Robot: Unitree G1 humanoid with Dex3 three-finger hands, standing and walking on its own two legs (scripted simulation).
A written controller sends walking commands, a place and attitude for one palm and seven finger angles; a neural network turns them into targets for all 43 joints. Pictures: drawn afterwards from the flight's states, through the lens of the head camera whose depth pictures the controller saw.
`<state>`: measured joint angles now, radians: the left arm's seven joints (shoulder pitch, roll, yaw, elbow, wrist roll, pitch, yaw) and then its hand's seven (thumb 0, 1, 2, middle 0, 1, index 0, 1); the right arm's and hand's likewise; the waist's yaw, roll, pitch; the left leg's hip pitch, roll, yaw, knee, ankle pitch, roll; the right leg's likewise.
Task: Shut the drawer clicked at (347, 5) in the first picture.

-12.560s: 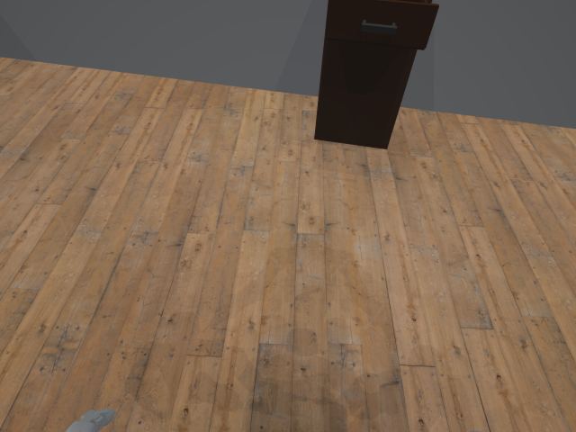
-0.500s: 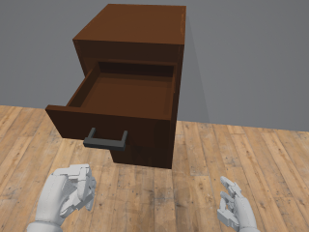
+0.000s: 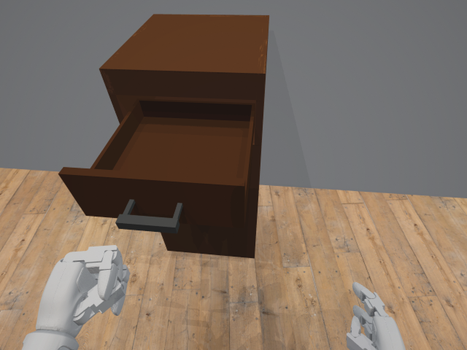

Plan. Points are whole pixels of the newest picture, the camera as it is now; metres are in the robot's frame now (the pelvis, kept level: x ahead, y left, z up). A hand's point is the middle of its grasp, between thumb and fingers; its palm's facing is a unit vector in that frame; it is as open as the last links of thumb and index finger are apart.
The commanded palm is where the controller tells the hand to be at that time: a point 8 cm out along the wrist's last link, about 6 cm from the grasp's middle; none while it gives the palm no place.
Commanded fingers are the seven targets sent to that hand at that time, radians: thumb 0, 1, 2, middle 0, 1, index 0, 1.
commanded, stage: bring the fist close to the handle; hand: left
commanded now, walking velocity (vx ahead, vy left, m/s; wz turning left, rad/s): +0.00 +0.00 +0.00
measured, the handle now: (151, 214) +0.36 +0.20 +0.02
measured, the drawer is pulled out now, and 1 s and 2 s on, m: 0.30 0.30 0.29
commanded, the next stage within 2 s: push the drawer shut in 1.48 s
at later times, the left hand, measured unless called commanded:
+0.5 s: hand (139, 280) +0.20 +0.16 +0.08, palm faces +0.00 -1.00 -0.06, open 3.3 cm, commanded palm +0.18 +0.22 +0.08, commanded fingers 0.00 0.90 0.90 -1.40 -1.60 -1.40 -1.60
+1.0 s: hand (162, 266) +0.25 +0.15 +0.03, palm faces -0.03 -1.00 -0.05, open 3.3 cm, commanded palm +0.23 +0.21 +0.03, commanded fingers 0.00 0.90 0.90 -1.40 -1.60 -1.40 -1.60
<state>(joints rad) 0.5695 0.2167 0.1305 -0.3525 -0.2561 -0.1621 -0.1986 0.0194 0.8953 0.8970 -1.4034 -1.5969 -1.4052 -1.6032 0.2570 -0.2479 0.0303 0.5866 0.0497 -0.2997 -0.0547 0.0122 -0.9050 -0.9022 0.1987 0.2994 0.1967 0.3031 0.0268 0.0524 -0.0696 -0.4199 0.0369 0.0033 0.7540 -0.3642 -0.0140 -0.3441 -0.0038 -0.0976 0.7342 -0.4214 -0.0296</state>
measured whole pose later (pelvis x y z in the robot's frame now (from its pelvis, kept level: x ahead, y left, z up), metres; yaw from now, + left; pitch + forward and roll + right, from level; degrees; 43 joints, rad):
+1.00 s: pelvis -0.01 +0.00 -0.03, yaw -1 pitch +10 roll +0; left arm 0.22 0.17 0.07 0.07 -0.18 -0.34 -0.13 0.02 0.90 0.90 -1.40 -1.60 -1.40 -1.60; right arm 0.24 -0.24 0.03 0.57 0.01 -0.19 -0.02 0.01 -0.91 -0.90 0.20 0.30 0.20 0.30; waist -0.02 0.03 -0.08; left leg -0.70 0.03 0.02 0.94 -0.42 -0.01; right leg -0.64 -0.02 -0.08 0.95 -0.49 -0.03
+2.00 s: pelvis -0.02 +0.01 -0.04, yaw -1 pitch +12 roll -1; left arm -0.01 0.20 0.11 0.29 -0.20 -0.37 -0.17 -0.02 0.85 0.94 -1.40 -1.60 -1.40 -1.60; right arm 0.23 -0.26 0.03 0.59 0.02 -0.12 -0.03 0.01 -0.91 -0.90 0.20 0.30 0.20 0.30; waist -0.02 0.03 -0.09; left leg -0.79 0.03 0.00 1.00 -0.43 0.00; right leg -0.72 -0.02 -0.09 1.00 -0.50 -0.03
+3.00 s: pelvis -0.04 +0.02 -0.05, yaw -2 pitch +16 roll -2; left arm -0.66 0.30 0.23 0.96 -0.12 -0.45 -0.13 -0.02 0.79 0.94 -1.40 -1.60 -1.40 -1.60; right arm 0.30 -0.26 0.03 0.66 0.01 -0.04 -0.02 0.01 -0.91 -0.90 0.20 0.30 0.20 0.30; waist -0.09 0.03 -0.09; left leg -0.92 0.04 0.02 1.04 -0.41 0.01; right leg -0.85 -0.01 -0.07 1.02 -0.46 -0.01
